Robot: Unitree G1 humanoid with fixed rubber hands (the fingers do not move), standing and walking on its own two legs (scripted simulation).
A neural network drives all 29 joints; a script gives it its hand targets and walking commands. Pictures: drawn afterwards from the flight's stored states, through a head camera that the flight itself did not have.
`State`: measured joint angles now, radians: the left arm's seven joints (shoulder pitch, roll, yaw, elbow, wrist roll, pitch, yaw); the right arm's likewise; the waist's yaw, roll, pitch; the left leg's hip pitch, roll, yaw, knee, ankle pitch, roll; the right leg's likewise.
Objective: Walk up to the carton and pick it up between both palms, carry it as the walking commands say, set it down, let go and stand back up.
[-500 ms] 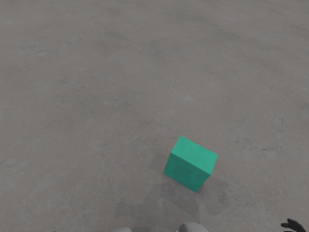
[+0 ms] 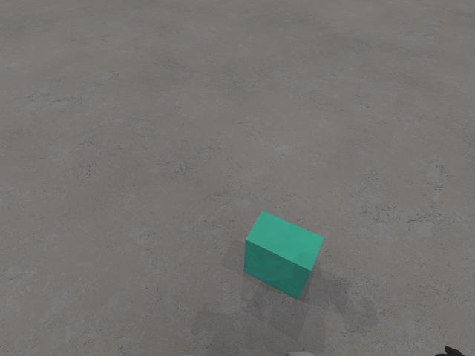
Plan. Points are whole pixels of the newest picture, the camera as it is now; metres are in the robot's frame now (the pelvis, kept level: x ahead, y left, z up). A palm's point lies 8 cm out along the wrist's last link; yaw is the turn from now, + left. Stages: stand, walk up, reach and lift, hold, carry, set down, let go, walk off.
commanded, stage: walk up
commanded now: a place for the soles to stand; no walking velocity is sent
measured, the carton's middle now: (280, 256) +0.57 -0.13 -0.60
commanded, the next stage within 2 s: none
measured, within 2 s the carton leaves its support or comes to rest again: neither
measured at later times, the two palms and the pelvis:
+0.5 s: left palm (95, 342) +0.15 +0.29 -0.12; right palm out of the picture +0.13 -0.37 -0.04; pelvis +0.08 -0.02 +0.00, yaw -4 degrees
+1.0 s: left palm (114, 325) +0.18 +0.26 -0.11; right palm out of the picture +0.15 -0.40 -0.05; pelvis +0.11 -0.05 +0.01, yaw -5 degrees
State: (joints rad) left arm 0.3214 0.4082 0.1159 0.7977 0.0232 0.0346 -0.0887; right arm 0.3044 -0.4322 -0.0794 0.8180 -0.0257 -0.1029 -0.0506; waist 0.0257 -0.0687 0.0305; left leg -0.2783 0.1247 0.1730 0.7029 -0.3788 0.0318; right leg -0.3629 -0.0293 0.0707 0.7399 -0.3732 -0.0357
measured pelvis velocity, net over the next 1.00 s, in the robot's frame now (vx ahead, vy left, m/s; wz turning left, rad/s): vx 0.11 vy -0.05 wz -0.09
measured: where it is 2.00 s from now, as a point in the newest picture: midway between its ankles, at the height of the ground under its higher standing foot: outside the picture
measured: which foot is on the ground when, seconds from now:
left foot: down 0.00-0.00, up 0.02-0.44, down 0.46-1.00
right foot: down 0.00-0.48, up 0.50-1.00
